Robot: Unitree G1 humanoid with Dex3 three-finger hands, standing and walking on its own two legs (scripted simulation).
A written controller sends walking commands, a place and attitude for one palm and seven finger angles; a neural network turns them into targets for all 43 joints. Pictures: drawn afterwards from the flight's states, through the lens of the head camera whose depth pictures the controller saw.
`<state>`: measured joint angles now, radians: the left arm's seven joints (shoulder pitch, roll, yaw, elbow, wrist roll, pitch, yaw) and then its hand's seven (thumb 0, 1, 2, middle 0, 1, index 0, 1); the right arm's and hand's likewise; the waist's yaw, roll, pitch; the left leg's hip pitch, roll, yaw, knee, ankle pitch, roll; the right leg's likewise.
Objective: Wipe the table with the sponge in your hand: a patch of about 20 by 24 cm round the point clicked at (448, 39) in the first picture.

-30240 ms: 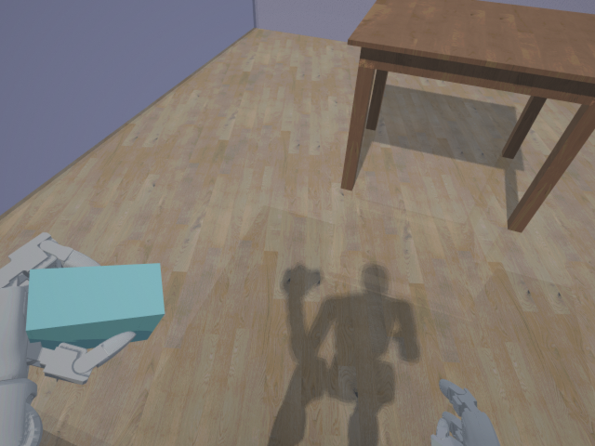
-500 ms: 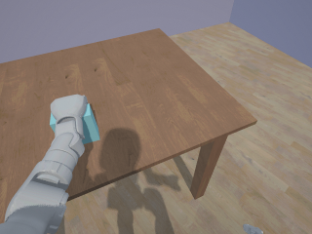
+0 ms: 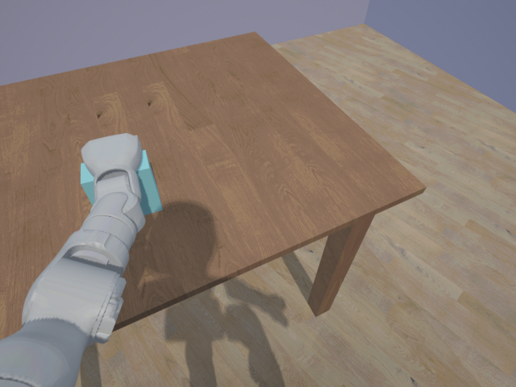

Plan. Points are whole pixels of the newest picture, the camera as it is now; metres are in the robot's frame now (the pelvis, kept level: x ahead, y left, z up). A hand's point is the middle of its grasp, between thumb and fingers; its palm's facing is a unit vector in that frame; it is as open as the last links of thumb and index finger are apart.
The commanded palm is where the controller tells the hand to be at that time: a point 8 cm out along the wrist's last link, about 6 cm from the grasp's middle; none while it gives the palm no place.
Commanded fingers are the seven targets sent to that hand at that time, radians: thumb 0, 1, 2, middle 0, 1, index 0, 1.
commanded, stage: wipe back along the third lane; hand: left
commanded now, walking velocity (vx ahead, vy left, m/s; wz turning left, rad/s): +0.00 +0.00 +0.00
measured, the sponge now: (127, 194) +0.44 +0.24 +0.04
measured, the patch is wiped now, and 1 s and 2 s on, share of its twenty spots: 0.90 0.95 0.95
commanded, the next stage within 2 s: slide back across to the middle lane in 1.68 s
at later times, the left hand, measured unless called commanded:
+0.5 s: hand (127, 184) +0.43 +0.23 +0.07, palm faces -0.01 +0.00 -1.00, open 9.7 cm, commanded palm +0.39 +0.21 +0.10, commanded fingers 0.00 0.10 1.30 -1.20 -1.60 -1.20 -1.60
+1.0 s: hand (132, 210) +0.38 +0.21 +0.08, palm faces +0.04 -0.04 -1.00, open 9.7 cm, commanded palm +0.34 +0.19 +0.11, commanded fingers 0.00 0.10 1.30 -1.20 -1.60 -1.20 -1.60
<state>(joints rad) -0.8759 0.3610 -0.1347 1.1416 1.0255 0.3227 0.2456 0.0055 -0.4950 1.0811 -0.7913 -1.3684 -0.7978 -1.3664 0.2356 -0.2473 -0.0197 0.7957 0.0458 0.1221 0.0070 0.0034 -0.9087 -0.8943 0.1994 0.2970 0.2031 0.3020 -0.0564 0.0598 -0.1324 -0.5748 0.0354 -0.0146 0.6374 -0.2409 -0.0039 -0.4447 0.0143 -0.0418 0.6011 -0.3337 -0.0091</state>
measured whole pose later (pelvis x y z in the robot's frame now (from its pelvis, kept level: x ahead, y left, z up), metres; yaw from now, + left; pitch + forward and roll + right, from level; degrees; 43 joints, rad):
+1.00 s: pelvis +0.04 -0.01 +0.01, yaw +1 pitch +4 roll +0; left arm -0.34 0.28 -0.30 0.41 0.99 0.53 0.17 0.01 -0.46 1.08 -0.75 -1.41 -0.76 -1.41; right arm 0.06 -0.27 0.01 0.65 0.08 0.20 0.03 0.00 -0.91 -0.89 0.20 0.30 0.20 0.30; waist 0.06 0.08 -0.13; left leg -0.35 0.02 -0.02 0.57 -0.28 -0.02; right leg -0.21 0.01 -0.05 0.53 -0.38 -0.02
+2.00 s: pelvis +0.02 -0.03 +0.01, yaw -1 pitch +0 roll +1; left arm -0.09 0.29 -0.30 0.10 0.97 0.56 0.13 0.01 -0.46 1.08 -0.74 -1.41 -0.75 -1.41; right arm 0.04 -0.26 0.02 0.64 0.08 0.17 0.04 0.01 -0.91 -0.89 0.20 0.30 0.20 0.30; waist 0.07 0.09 -0.11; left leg -0.27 0.04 0.00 0.55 -0.26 -0.03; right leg -0.18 0.02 -0.02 0.57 -0.38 -0.05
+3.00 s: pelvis +0.00 -0.03 +0.01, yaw +1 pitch +1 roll +0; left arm -0.21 0.43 -0.11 0.37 0.97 0.32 0.07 -0.01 -0.48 1.08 -0.78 -1.38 -0.79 -1.37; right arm 0.11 -0.28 0.01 0.71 0.06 0.08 -0.06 0.01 -0.91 -0.89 0.20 0.30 0.20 0.30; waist 0.07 0.09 -0.07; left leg -0.34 0.05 -0.03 0.55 -0.22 -0.02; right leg -0.22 0.03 -0.06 0.55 -0.34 -0.05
